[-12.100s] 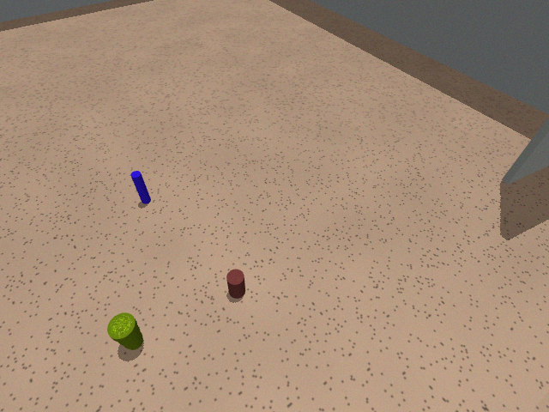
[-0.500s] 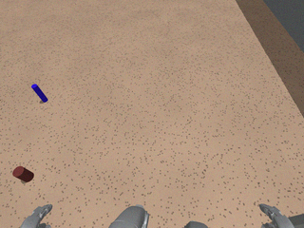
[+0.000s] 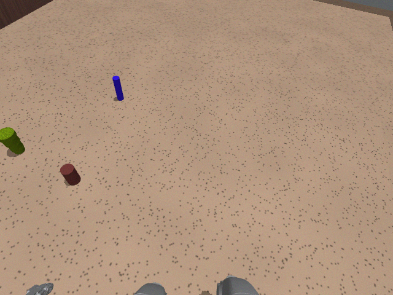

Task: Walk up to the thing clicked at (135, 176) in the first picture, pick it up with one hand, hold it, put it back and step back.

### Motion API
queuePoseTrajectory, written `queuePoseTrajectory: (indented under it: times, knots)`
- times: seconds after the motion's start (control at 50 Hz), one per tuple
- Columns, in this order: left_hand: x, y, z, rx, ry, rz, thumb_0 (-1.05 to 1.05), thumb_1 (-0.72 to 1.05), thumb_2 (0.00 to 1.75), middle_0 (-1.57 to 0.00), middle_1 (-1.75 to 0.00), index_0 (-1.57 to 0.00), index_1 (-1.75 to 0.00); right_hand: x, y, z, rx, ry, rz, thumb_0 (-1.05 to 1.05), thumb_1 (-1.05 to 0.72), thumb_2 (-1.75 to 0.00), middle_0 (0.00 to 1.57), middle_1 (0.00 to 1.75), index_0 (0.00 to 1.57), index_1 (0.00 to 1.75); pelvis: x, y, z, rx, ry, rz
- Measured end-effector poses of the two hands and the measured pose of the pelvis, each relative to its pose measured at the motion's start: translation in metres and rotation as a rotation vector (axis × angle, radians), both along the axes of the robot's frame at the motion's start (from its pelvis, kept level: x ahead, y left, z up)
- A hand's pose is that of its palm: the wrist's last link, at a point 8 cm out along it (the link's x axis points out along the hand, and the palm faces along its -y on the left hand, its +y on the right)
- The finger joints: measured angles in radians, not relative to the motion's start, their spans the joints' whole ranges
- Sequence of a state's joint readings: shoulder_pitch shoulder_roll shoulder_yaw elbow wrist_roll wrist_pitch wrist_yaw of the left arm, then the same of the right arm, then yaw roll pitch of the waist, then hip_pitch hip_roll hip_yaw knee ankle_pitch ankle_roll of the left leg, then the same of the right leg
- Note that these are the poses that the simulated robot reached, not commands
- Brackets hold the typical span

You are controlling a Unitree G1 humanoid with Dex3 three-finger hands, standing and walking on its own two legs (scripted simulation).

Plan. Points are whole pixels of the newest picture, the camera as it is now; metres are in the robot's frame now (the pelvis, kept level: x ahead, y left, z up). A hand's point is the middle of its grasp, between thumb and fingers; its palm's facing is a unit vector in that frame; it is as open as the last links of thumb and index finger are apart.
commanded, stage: walk up
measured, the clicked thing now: (118, 88) +1.38 +0.52 -0.66
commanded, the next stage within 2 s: stand in 1.04 s
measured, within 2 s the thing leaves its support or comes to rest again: neither
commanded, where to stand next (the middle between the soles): +0.07 -0.03 m, yaw +13 degrees
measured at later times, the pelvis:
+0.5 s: pelvis -0.01 -0.01 +0.00, yaw +11 degrees
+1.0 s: pelvis +0.00 -0.01 +0.03, yaw +15 degrees
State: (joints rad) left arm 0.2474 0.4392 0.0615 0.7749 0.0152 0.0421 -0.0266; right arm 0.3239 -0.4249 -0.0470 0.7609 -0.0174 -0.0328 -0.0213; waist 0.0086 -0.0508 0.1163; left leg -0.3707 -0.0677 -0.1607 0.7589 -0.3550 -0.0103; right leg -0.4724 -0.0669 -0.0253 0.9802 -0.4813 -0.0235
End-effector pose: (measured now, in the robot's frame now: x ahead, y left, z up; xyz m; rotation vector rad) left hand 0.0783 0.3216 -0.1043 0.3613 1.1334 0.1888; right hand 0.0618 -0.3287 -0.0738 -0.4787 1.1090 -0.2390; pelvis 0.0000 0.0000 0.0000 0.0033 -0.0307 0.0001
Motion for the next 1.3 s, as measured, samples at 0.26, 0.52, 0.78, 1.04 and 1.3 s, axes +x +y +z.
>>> queuePoseTrajectory:
  times: [0.26,0.52,0.78,1.04,1.3]
  knots:
    - [-0.061,-0.034,0.016,0.007,-0.021,0.133,0.01,0.9,0.89,-0.2,-0.3,-0.2,-0.3,0.074,-0.001,-0.013,0.07,-0.048,0.17,0.01,-0.9,-0.9,0.21,0.3,0.2,0.3,-0.013,-0.024,0.006,0.019,-0.02,0.134]
    - [-0.11,0.002,0.002,0.012,0.053,0.281,0.01,0.91,0.89,-0.2,-0.3,-0.2,-0.3,0.075,0.035,-0.013,0.077,-0.024,0.217,0.0,-0.9,-0.9,0.21,0.3,0.2,0.3,-0.011,-0.007,0.004,0.011,-0.021,0.201]
    - [-0.114,-0.027,0.007,-0.041,0.063,0.285,0.01,0.91,0.89,-0.2,-0.3,-0.2,-0.3,0.089,0.048,-0.017,0.14,0.019,0.229,0.01,-0.9,-0.9,0.21,0.3,0.2,0.3,-0.009,-0.011,0.017,-0.011,-0.019,0.241]
    - [-0.08,-0.021,0.016,-0.047,0.004,0.311,0.01,0.91,0.89,-0.2,-0.3,-0.2,-0.3,0.103,0.051,-0.005,0.126,0.052,0.233,0.01,-0.9,-0.9,0.21,0.3,0.2,0.3,0.0,-0.014,0.029,-0.016,-0.019,0.268]
    - [-0.077,-0.029,0.019,-0.048,0.08,0.287,0.01,0.91,0.89,-0.2,-0.3,-0.2,-0.3,0.102,0.046,-0.003,0.149,0.063,0.175,0.0,-0.9,-0.9,0.21,0.3,0.2,0.3,0.004,-0.017,0.036,-0.005,-0.014,0.229]
